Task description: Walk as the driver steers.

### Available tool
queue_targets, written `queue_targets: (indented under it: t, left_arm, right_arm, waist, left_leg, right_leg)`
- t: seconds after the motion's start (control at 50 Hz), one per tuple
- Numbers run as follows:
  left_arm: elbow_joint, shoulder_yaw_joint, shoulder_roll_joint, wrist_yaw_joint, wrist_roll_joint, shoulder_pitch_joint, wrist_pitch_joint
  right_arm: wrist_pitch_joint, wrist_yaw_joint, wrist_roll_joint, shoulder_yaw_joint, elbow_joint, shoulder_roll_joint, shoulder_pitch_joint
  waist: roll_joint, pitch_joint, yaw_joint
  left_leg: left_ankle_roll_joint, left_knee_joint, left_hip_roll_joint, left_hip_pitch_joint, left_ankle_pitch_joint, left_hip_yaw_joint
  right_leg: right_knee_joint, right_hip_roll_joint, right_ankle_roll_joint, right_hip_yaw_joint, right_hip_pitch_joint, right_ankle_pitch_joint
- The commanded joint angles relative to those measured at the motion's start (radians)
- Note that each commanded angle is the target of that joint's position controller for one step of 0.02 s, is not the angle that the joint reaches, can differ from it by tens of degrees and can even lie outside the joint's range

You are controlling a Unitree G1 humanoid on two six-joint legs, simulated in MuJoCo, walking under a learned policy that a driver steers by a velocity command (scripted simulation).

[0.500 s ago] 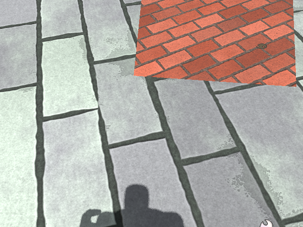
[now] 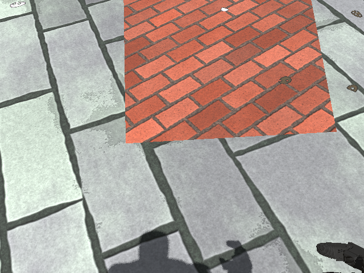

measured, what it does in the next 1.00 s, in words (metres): walks ahead: left foot, then right foot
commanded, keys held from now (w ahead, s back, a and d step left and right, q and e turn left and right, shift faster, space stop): w+e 0.24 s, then q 0.76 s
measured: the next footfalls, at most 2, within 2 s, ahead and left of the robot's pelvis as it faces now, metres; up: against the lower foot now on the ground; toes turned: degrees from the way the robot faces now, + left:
left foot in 0.08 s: +0.22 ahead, +0.14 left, +0.00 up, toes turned -7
right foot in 0.50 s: +0.39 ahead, -0.14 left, +0.00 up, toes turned -7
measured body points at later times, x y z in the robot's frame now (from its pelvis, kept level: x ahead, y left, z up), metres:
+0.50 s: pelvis +0.24 +0.00 +0.00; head +0.28 -0.01 +0.44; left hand +0.51 +0.19 -0.07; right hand +0.20 -0.28 -0.14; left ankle +0.18 +0.14 -0.74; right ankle +0.35 -0.14 -0.73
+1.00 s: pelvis +0.29 +0.02 -0.01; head +0.31 +0.06 +0.44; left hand +0.41 +0.32 -0.13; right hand +0.44 -0.26 -0.09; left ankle +0.29 +0.11 -0.74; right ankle +0.32 -0.13 -0.68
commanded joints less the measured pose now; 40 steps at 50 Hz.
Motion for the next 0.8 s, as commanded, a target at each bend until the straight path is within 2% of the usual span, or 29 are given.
queue_targets:
  t: [0.02, 0.04, 0.06, 0.08, 0.1, 0.12, 0.14, 0.16, 0.18, 0.2, 0.24, 0.28, 0.3, 0.34, 0.36, 0.4, 0.44, 0.48, 0.5, 0.52, 0.54, 0.56, 0.58, 0.6, 0.62, 0.66, 0.7, 0.74, 0.8]
  left_arm:
    - [-0.044, 0.045, 0.157, 0.011, -0.001, 0.0, 0.001]
    - [-0.048, 0.043, 0.15, 0.011, 0.0, -0.015, 0.006]
    - [-0.057, 0.032, 0.121, 0.008, 0.002, -0.029, 0.006]
    - [-0.076, 0.011, 0.066, 0.003, 0.018, -0.031, 0.004]
    - [-0.102, -0.008, 0.005, 0.003, -0.01, 0.111, -0.004]
    - [-0.078, 0.005, 0.104, 0.007, -0.02, 0.119, -0.006]
    - [-0.083, 0.022, 0.163, 0.006, -0.015, 0.013, -0.002]
    - [-0.094, 0.024, 0.163, 0.007, -0.005, -0.046, 0.002]
    - [-0.107, 0.026, 0.151, 0.003, 0.006, -0.088, 0.002]
    - [-0.112, 0.027, 0.132, -0.004, 0.002, -0.085, 0.005]
    - [-0.118, 0.02, 0.09, -0.011, -0.008, -0.078, 0.015]
    - [-0.138, 0.008, 0.052, -0.006, 0.007, -0.119, 0.017]
    - [-0.141, 0.001, 0.037, -0.004, 0.017, -0.127, 0.014]
    - [-0.14, -0.013, 0.015, -0.01, 0.029, -0.147, 0.003]
    - [-0.14, -0.016, 0.012, -0.016, 0.029, -0.179, -0.004]
    - [-0.148, -0.015, 0.021, -0.027, 0.025, -0.248, -0.014]
    - [-0.16, -0.008, 0.044, -0.032, 0.024, -0.283, -0.02]
    - [-0.141, 0.008, 0.076, -0.03, 0.031, -0.227, -0.027]
    - [-0.125, 0.022, 0.115, -0.021, 0.042, -0.182, -0.028]
    - [-0.125, 0.04, 0.19, -0.006, 0.062, -0.106, -0.026]
    - [-0.139, 0.043, 0.221, 0.005, 0.075, -0.097, -0.005]
    - [-0.141, 0.033, 0.169, 0.0, 0.059, -0.077, 0.012]
    - [-0.137, 0.023, 0.137, -0.003, 0.043, -0.112, 0.019]
    - [-0.133, 0.014, 0.112, -0.002, 0.033, -0.169, 0.02]
    - [-0.131, 0.008, 0.095, -0.002, 0.03, -0.223, 0.021]
    - [-0.119, 0.014, 0.104, -0.001, 0.048, -0.298, 0.019]
    - [-0.108, 0.017, 0.101, 0.005, 0.053, -0.327, 0.015]
    - [-0.094, 0.021, 0.107, 0.012, 0.047, -0.34, 0.013]
    - [-0.069, 0.032, 0.136, 0.019, 0.037, -0.328, 0.021]
  right_arm:
    - [-0.031, 0.006, 0.006, -0.039, -0.082, -0.127, -0.056]
    - [-0.036, 0.003, 0.006, -0.048, -0.067, -0.138, 0.005]
    - [-0.042, -0.004, -0.003, -0.063, -0.043, -0.164, 0.106]
    - [-0.043, -0.012, -0.019, -0.077, -0.03, -0.214, 0.256]
    - [-0.029, -0.011, -0.028, -0.096, 0.002, -0.286, 0.353]
    - [-0.025, -0.004, 0.001, -0.076, -0.005, -0.197, 0.335]
    - [-0.017, -0.009, 0.004, -0.059, -0.019, -0.133, 0.292]
    - [-0.009, -0.012, -0.005, -0.051, -0.025, -0.115, 0.243]
    - [-0.004, -0.014, -0.01, -0.044, -0.017, -0.096, 0.214]
    - [-0.006, -0.018, -0.017, -0.038, -0.011, -0.086, 0.203]
    - [-0.013, -0.019, -0.01, -0.04, 0.004, -0.087, 0.204]
    - [-0.02, -0.014, -0.011, -0.044, 0.032, -0.111, 0.22]
    - [-0.019, -0.012, -0.011, -0.046, 0.044, -0.124, 0.22]
    - [-0.007, -0.011, 0.001, -0.044, 0.054, -0.138, 0.192]
    - [0.001, -0.012, 0.01, -0.045, 0.058, -0.147, 0.194]
    - [0.017, -0.015, 0.02, -0.046, 0.082, -0.166, 0.247]
    - [0.032, -0.019, 0.027, -0.049, 0.1, -0.182, 0.275]
    - [0.04, -0.024, 0.038, -0.046, 0.098, -0.18, 0.25]
    - [0.037, -0.024, 0.034, -0.039, 0.099, -0.155, 0.261]
    - [0.029, -0.023, 0.007, -0.02, 0.071, -0.107, 0.262]
    - [0.03, -0.02, -0.002, 0.008, 0.079, -0.027, 0.402]
    - [0.045, -0.023, 0.022, -0.01, 0.094, -0.108, 0.411]
    - [0.063, -0.028, 0.035, -0.03, 0.079, -0.155, 0.352]
    - [0.084, -0.04, 0.032, -0.033, 0.074, -0.144, 0.318]
    - [0.108, -0.051, 0.023, -0.039, 0.076, -0.141, 0.315]
    - [0.147, -0.065, 0.015, -0.04, 0.068, -0.111, 0.338]
    - [0.16, -0.067, 0.011, -0.041, 0.05, -0.092, 0.335]
    - [0.163, -0.057, 0.006, -0.036, 0.021, -0.079, 0.291]
    - [0.164, -0.036, 0.005, -0.037, -0.014, -0.097, 0.246]
  waist:
    - [-0.178, -0.012, -0.037]
    - [-0.192, -0.031, -0.07]
    - [-0.181, -0.094, -0.121]
    - [-0.089, -0.237, -0.183]
    - [0.255, -0.362, -0.123]
    - [0.205, -0.31, -0.135]
    - [0.103, -0.179, -0.161]
    - [0.033, -0.105, -0.148]
    - [0.023, -0.045, -0.134]
    - [0.048, -0.031, -0.111]
    - [0.068, -0.021, -0.099]
    - [0.034, 0.006, -0.092]
    - [0.026, -0.003, -0.082]
    - [0.033, -0.032, -0.073]
    - [0.038, -0.04, -0.087]
    - [0.039, -0.057, -0.119]
    - [0.05, -0.067, -0.121]
    - [0.051, -0.09, -0.07]
    - [0.034, -0.118, -0.051]
    - [-0.055, -0.221, -0.029]
    - [-0.278, -0.35, -0.065]
    - [-0.264, -0.421, -0.027]
    - [-0.209, -0.326, -0.03]
    - [-0.176, -0.249, -0.053]
    - [-0.174, -0.189, -0.074]
    - [-0.206, -0.128, -0.119]
    - [-0.209, -0.116, -0.129]
    - [-0.202, -0.119, -0.118]
    - [-0.197, -0.137, -0.102]
  left_leg:
    - [0.032, -0.038, -0.021, 0.103, -0.083, 0.008]
    - [0.051, -0.065, -0.029, 0.185, -0.101, 0.026]
    - [0.082, -0.094, -0.012, 0.347, -0.087, 0.028]
    - [0.144, -0.066, 0.144, 0.613, -0.137, -0.116]
    - [0.306, -0.149, 0.367, 0.944, -0.345, -0.575]
    - [0.302, -0.208, 0.396, 0.924, -0.558, -0.695]
    - [0.257, -0.224, 0.354, 0.802, -0.553, -0.539]
    - [0.229, -0.236, 0.313, 0.678, -0.437, -0.403]
    - [0.222, -0.26, 0.275, 0.579, -0.328, -0.309]
    - [0.211, -0.283, 0.248, 0.517, -0.262, -0.234]
    - [0.219, -0.327, 0.227, 0.469, -0.194, -0.135]
    - [0.257, -0.333, 0.228, 0.427, 0.08, -0.078]
    - [0.269, -0.32, 0.228, 0.429, 0.234, -0.044]
    - [0.258, -0.296, 0.187, 0.414, 0.391, 0.043]
    - [0.245, -0.289, 0.164, 0.402, 0.414, 0.071]
    - [0.229, -0.259, 0.153, 0.436, 0.395, 0.065]
    - [0.213, -0.204, 0.17, 0.482, 0.353, 0.025]
    - [0.175, -0.116, 0.159, 0.473, 0.271, -0.007]
    - [0.139, -0.038, 0.118, 0.431, 0.233, 0.001]
    - [0.088, 0.138, 0.053, 0.311, -0.007, 0.035]
    - [0.02, 0.437, -0.039, 0.056, -0.66, 0.08]
    - [0.003, 0.592, -0.026, 0.022, -0.791, 0.015]
    - [-0.005, 0.665, -0.001, -0.039, -0.746, 0.02]
    - [-0.016, 0.672, 0.023, -0.07, -0.682, 0.035]
    - [-0.035, 0.656, 0.04, -0.045, -0.628, 0.035]
    - [-0.057, 0.627, 0.038, 0.075, -0.536, 0.07]
    - [-0.052, 0.561, 0.04, 0.125, -0.484, 0.089]
    - [-0.032, 0.451, 0.054, 0.163, -0.429, 0.095]
    - [-0.001, 0.337, 0.056, 0.214, -0.392, 0.114]
  right_leg:
    - [-0.009, -0.259, -0.113, 0.237, -0.018, 0.281]
    - [0.036, -0.246, -0.1, 0.243, -0.022, 0.321]
    - [0.147, -0.193, -0.071, 0.213, -0.051, 0.377]
    - [0.413, -0.132, -0.033, 0.138, -0.174, 0.265]
    - [0.739, 0.014, 0.041, 0.011, -0.542, -0.226]
    - [0.885, -0.066, 0.054, 0.027, -0.679, -0.258]
    - [0.922, -0.104, 0.061, 0.01, -0.714, -0.163]
    - [0.908, -0.14, 0.067, -0.028, -0.685, -0.09]
    - [0.863, -0.168, 0.069, -0.034, -0.666, -0.042]
    - [0.833, -0.195, 0.066, -0.037, -0.62, -0.01]
    - [0.79, -0.214, 0.068, -0.066, -0.594, 0.009]
    - [0.69, -0.196, 0.083, -0.071, -0.584, 0.01]
    - [0.623, -0.188, 0.09, -0.08, -0.569, 0.027]
    - [0.462, -0.185, 0.096, -0.133, -0.487, 0.137]
    - [0.385, -0.169, 0.098, -0.159, -0.438, 0.208]
    - [0.273, -0.135, 0.102, -0.171, -0.388, 0.293]
    - [0.187, -0.115, 0.09, -0.157, -0.356, 0.296]
    - [0.054, -0.101, 0.057, -0.157, -0.226, 0.38]
    - [0.002, -0.119, 0.028, -0.154, -0.102, 0.498]
    - [0.077, -0.28, -0.031, -0.029, 0.107, 0.887]
    - [0.139, -0.555, -0.208, 0.195, 0.354, 1.176]
    - [0.104, -0.564, -0.249, 0.235, 0.306, 1.014]
    - [0.062, -0.503, -0.219, 0.165, 0.229, 0.841]
    - [0.023, -0.458, -0.184, 0.108, 0.144, 0.679]
    - [-0.026, -0.432, -0.166, 0.059, 0.034, 0.548]
    - [-0.102, -0.392, -0.157, -0.035, -0.164, 0.408]
    - [-0.124, -0.388, -0.16, -0.098, -0.219, 0.357]
    - [-0.124, -0.395, -0.157, -0.137, -0.222, 0.335]
    - [-0.109, -0.431, -0.155, -0.148, -0.185, 0.326]
Velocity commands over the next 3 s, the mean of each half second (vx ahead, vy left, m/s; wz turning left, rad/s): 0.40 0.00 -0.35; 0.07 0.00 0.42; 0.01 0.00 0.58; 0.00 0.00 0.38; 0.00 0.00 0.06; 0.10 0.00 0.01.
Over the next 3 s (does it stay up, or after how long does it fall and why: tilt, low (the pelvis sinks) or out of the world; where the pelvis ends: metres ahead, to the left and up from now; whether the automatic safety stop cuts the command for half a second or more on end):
stays up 0.33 0.06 -0.01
